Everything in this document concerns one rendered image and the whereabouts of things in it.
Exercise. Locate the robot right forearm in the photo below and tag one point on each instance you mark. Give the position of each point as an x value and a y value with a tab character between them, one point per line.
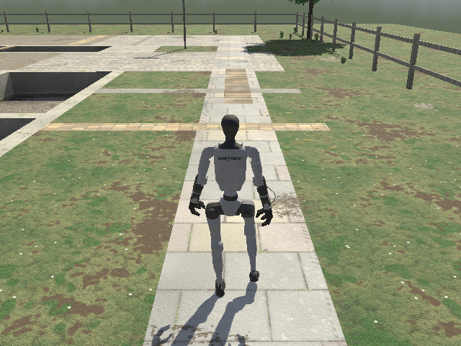
264	195

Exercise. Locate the robot right upper arm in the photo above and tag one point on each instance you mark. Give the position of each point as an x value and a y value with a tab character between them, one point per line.
253	153

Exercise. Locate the robot left forearm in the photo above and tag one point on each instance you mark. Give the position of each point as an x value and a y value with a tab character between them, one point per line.
196	192

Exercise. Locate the robot left hand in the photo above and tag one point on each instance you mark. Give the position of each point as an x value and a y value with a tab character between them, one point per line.
198	205

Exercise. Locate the robot left shin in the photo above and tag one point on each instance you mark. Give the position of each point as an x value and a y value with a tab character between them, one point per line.
217	260

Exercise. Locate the robot right hand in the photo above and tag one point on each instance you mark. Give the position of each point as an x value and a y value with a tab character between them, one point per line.
268	216

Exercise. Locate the robot left upper arm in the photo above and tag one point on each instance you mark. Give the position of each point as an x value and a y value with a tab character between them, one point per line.
207	153

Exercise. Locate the robot right thigh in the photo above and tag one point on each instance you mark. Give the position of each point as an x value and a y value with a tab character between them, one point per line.
247	210

